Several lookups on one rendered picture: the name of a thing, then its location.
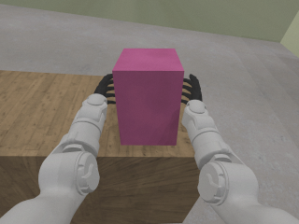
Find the robot right upper arm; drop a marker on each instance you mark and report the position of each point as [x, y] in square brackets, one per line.
[232, 191]

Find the robot right hand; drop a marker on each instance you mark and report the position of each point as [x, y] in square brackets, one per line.
[195, 89]

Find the left robot forearm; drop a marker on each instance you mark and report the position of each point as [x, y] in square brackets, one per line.
[86, 128]

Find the pedestal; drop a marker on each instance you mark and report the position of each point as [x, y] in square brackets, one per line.
[138, 184]

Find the right robot forearm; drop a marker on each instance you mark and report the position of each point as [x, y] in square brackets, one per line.
[205, 137]

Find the carton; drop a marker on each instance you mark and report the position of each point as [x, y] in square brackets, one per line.
[148, 87]

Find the robot left upper arm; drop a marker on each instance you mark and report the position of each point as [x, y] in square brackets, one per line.
[65, 179]

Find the robot left hand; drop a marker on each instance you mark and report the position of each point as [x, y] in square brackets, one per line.
[103, 87]

